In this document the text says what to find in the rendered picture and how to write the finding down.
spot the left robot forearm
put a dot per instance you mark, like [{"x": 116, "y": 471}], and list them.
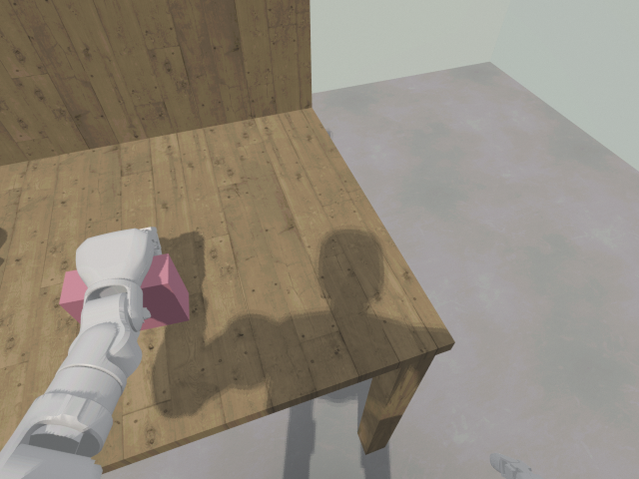
[{"x": 74, "y": 415}]

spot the left robot hand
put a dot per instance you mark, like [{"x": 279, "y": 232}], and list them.
[{"x": 126, "y": 254}]

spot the right robot hand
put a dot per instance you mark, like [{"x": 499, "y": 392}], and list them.
[{"x": 511, "y": 468}]

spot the left robot upper arm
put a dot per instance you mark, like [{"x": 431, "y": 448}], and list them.
[{"x": 32, "y": 462}]

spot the table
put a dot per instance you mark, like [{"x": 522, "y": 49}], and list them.
[{"x": 196, "y": 117}]

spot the sponge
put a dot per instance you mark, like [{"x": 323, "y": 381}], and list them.
[{"x": 164, "y": 294}]

